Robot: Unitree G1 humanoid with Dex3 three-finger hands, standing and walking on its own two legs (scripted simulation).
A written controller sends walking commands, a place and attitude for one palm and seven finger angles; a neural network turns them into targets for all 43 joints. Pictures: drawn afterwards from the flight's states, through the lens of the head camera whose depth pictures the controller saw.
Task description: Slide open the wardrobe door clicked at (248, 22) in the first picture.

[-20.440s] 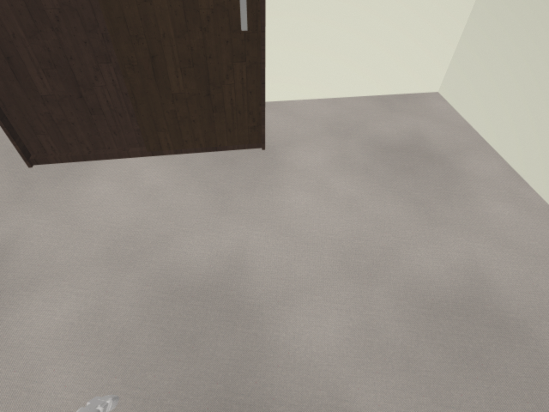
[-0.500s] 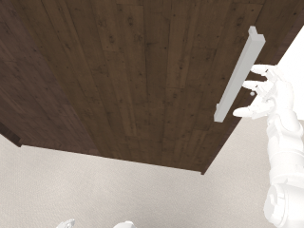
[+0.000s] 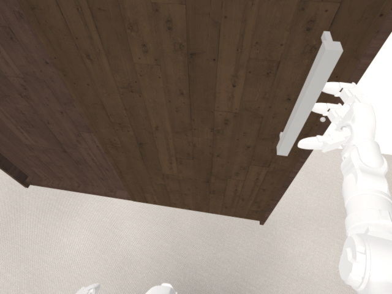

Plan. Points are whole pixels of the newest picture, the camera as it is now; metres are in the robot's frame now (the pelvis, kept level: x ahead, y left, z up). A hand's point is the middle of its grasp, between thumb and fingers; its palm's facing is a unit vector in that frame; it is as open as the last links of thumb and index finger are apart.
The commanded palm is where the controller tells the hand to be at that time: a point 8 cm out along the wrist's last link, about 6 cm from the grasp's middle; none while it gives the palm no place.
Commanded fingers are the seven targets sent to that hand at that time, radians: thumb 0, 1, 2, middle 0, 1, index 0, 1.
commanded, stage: slide the fingers in behind the handle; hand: right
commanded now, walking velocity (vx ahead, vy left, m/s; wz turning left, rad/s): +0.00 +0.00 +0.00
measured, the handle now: (300, 103) +0.50 -0.15 +0.11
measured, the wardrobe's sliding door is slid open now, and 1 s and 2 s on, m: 0.00 0.00 0.00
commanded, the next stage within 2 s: grip the handle and tug to test in 1.42 s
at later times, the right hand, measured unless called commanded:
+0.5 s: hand (305, 116) +0.46 -0.15 +0.12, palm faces +0.02 +1.00 +0.03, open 13.9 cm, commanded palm +0.43 -0.21 +0.12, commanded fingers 0.00 0.50 -0.30 0.30 1.20 0.30 1.20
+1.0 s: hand (297, 116) +0.46 -0.14 +0.12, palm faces +0.04 +1.00 +0.01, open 14.0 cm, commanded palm +0.43 -0.19 +0.12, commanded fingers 0.00 0.50 -0.30 0.30 1.20 0.30 1.20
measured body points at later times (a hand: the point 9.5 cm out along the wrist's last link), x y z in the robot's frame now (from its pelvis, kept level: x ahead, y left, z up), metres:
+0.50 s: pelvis +0.01 +0.01 +0.00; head +0.06 +0.00 +0.45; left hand +0.09 +0.27 -0.11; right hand +0.45 -0.21 +0.12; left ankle +0.02 +0.13 -0.71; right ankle +0.00 -0.12 -0.71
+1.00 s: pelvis +0.01 +0.01 +0.00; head +0.05 +0.01 +0.45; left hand +0.07 +0.27 -0.11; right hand +0.45 -0.19 +0.12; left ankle +0.02 +0.13 -0.71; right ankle +0.00 -0.12 -0.71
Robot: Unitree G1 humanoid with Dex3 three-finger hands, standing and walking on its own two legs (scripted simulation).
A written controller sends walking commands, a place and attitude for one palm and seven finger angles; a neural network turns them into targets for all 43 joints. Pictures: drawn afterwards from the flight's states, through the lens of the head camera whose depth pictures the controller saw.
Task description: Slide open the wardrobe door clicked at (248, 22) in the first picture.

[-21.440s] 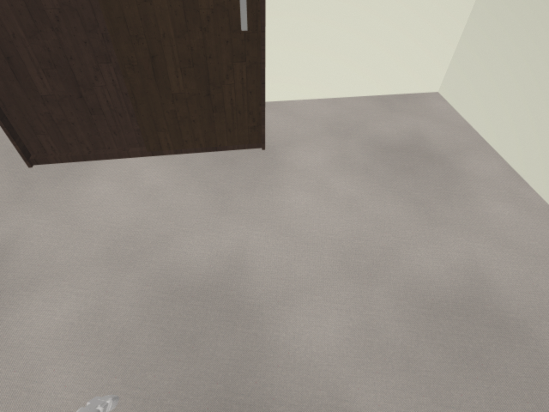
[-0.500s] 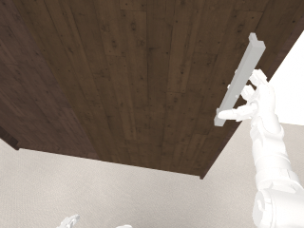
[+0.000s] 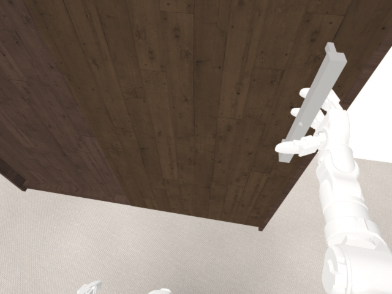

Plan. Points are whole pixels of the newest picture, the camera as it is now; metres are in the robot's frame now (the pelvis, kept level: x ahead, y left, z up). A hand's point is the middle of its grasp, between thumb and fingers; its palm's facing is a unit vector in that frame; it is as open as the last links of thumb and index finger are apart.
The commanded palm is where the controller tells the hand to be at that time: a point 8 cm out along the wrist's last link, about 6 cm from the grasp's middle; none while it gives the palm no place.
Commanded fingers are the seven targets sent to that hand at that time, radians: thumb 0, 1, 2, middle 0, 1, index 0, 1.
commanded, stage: slide the fingers in behind the handle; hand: right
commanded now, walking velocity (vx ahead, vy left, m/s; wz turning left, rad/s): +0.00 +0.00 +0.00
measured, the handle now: (303, 112) +0.50 -0.16 +0.11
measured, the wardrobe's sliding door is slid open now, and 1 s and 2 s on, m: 0.00 0.00 0.00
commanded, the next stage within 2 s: grip the handle and tug to test in 0.42 s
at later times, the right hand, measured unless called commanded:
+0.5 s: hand (302, 127) +0.44 -0.15 +0.11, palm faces +0.03 +1.00 +0.01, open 14.0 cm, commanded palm +0.41 -0.20 +0.12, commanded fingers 0.00 0.50 -0.30 0.30 1.20 0.30 1.20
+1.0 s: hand (300, 127) +0.44 -0.14 +0.12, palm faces +0.05 +1.00 +0.01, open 9.0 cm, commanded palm +0.41 -0.20 +0.12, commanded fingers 0.00 -0.67 -0.80 0.43 1.37 0.43 1.37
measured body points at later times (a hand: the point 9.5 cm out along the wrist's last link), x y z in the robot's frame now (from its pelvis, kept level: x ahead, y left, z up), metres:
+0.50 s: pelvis +0.00 -0.01 +0.00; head +0.04 -0.01 +0.45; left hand +0.07 +0.25 -0.11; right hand +0.43 -0.20 +0.11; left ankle +0.02 +0.12 -0.71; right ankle +0.00 -0.13 -0.71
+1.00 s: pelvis +0.00 +0.00 +0.00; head +0.04 +0.00 +0.45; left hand +0.07 +0.25 -0.11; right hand +0.43 -0.20 +0.12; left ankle +0.02 +0.12 -0.71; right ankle +0.00 -0.13 -0.71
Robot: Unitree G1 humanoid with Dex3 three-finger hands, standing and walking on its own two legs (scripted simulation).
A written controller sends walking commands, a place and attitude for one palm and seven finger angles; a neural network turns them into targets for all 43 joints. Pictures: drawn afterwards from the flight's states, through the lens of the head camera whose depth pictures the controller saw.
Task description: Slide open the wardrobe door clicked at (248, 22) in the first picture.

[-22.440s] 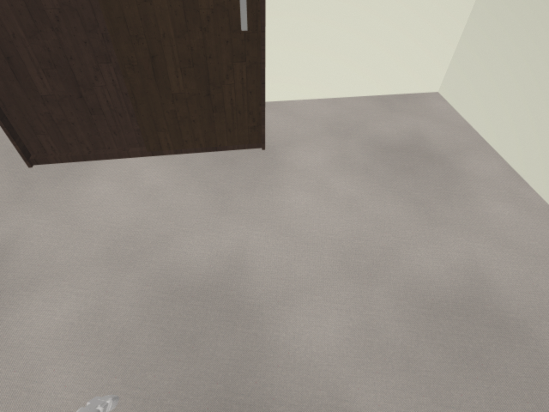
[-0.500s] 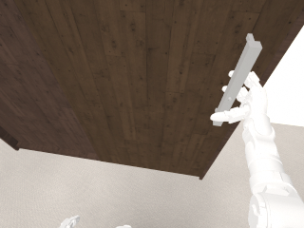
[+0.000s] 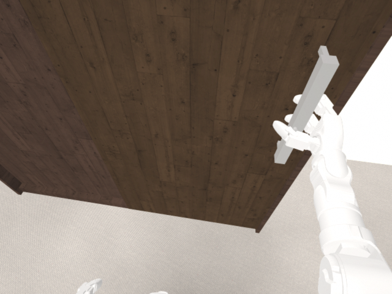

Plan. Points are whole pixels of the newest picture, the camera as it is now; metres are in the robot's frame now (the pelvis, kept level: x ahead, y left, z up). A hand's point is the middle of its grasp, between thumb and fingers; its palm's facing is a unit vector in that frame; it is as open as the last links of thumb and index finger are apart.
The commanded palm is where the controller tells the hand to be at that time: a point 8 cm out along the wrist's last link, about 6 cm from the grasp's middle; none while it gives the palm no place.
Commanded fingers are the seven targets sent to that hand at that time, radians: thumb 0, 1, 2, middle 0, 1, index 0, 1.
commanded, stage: grip the handle and tug to test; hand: right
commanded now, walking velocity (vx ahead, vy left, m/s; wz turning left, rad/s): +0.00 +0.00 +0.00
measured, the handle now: (297, 113) +0.50 -0.16 +0.11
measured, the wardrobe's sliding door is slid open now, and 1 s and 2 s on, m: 0.00 0.00 0.00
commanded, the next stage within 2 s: tug the door sideways, standing still in 0.94 s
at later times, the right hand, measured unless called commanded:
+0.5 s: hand (291, 126) +0.44 -0.13 +0.12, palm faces +0.06 +1.00 +0.00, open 6.0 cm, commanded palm +0.41 -0.19 +0.12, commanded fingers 0.00 -0.90 -0.90 0.45 1.40 0.45 1.40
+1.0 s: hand (291, 127) +0.44 -0.13 +0.12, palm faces +0.05 +1.00 +0.01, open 6.1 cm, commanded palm +0.39 -0.19 +0.12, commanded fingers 0.00 -0.90 -0.90 0.45 1.40 0.45 1.40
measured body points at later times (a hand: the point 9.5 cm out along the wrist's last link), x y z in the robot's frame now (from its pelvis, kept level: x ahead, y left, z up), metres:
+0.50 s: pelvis +0.00 +0.01 +0.00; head +0.04 +0.01 +0.45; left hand +0.08 +0.26 -0.12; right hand +0.43 -0.19 +0.12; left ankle +0.01 +0.13 -0.71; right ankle -0.01 -0.13 -0.71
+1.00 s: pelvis +0.03 +0.00 +0.01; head +0.06 +0.01 +0.46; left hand +0.11 +0.26 -0.10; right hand +0.43 -0.19 +0.12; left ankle +0.01 +0.13 -0.71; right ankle -0.01 -0.13 -0.71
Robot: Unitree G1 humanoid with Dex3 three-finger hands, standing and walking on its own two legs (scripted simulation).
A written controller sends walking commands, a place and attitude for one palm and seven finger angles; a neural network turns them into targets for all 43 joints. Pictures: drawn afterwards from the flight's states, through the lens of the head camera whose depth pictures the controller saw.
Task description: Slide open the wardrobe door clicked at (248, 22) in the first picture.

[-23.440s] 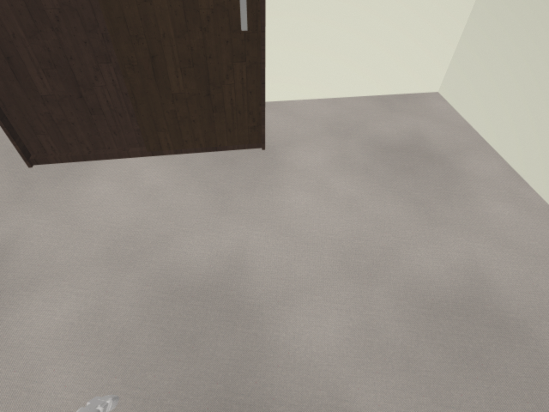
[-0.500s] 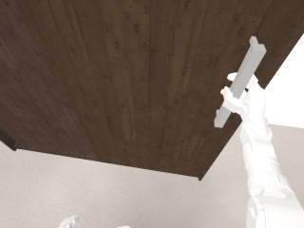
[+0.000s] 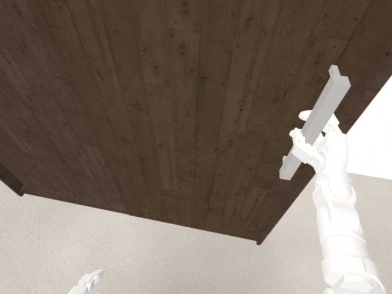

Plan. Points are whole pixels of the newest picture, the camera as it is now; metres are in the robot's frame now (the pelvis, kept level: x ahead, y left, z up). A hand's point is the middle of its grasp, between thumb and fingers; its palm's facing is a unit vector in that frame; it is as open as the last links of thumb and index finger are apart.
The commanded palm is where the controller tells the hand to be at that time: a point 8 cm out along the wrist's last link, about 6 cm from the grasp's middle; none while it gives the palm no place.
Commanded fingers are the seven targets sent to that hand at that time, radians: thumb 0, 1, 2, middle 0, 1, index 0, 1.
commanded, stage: tug the door sideways, standing still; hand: right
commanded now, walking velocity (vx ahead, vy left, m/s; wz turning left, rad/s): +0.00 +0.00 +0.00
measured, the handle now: (305, 131) +0.46 -0.17 +0.10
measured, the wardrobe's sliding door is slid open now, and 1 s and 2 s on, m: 0.00 0.00 0.01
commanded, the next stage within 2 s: step sideways, sliding the door along in 0.96 s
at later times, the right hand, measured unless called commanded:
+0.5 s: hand (297, 144) +0.41 -0.14 +0.11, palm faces +0.15 +0.99 -0.01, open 6.1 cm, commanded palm +0.38 -0.15 +0.11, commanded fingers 0.00 -0.90 -0.90 0.45 1.40 0.45 1.40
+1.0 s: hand (295, 144) +0.41 -0.14 +0.11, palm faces +0.16 +0.99 -0.03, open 6.2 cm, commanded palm +0.38 -0.14 +0.11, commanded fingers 0.00 -0.90 -0.90 0.45 1.40 0.45 1.40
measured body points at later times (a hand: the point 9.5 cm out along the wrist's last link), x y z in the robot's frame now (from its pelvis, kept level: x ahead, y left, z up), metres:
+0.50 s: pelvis -0.01 -0.01 -0.01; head +0.03 +0.00 +0.44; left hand +0.12 +0.22 -0.12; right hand +0.39 -0.20 +0.11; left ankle -0.01 +0.13 -0.72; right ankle -0.04 -0.13 -0.72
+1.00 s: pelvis -0.02 +0.00 -0.01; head +0.03 +0.00 +0.44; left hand +0.09 +0.24 -0.13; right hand +0.39 -0.19 +0.11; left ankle -0.01 +0.13 -0.72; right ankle -0.04 -0.13 -0.72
